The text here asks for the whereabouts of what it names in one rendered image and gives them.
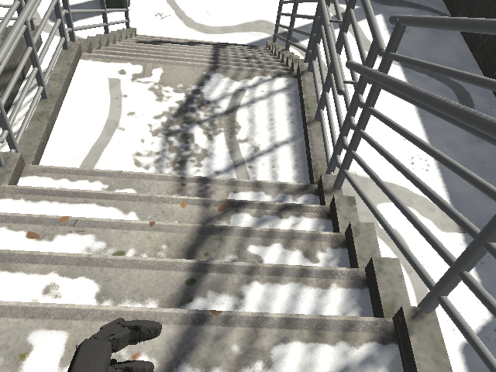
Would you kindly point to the robot left hand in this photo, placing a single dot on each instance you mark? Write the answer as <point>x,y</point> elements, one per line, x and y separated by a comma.
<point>94,354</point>

